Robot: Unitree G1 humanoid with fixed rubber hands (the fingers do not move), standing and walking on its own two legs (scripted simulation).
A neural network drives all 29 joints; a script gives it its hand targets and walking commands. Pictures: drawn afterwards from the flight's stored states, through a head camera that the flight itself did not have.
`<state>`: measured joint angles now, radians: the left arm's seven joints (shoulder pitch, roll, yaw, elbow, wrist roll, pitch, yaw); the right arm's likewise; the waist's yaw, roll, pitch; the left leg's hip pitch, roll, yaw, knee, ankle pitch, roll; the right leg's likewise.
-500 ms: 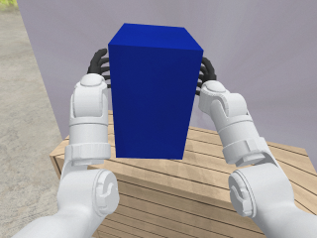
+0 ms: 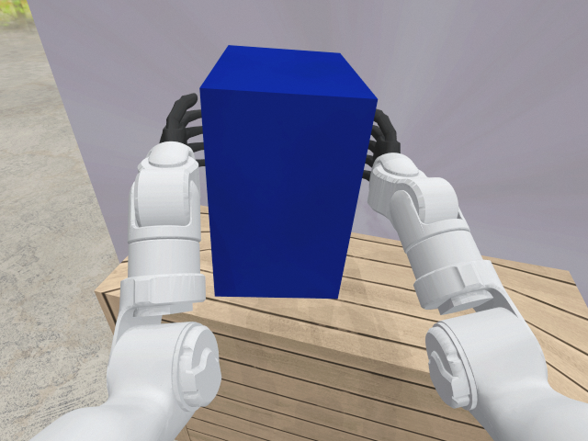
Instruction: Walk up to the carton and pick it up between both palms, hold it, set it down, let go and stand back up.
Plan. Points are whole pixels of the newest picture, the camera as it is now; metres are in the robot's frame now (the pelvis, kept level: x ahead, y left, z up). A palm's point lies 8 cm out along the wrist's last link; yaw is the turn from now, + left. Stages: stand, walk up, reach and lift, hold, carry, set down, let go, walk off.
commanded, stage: hold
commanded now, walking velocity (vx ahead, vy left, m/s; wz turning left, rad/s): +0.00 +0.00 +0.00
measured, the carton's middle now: (281, 167) +0.42 -0.02 +0.23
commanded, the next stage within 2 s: none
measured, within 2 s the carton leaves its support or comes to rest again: neither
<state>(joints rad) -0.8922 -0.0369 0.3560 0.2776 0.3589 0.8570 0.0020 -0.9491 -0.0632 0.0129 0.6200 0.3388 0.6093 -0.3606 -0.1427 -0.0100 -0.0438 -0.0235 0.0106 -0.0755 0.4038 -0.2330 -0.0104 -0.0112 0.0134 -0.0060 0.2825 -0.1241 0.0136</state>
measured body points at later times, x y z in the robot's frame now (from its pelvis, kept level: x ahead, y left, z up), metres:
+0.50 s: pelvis +0.00 +0.00 +0.00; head -0.08 +0.02 +0.44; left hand +0.39 +0.12 +0.28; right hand +0.38 -0.14 +0.27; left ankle +0.00 +0.12 -0.75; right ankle +0.03 -0.13 -0.75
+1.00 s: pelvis +0.00 +0.00 +0.00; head -0.08 +0.02 +0.44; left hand +0.39 +0.11 +0.28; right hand +0.37 -0.15 +0.27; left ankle +0.00 +0.12 -0.75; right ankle +0.03 -0.13 -0.75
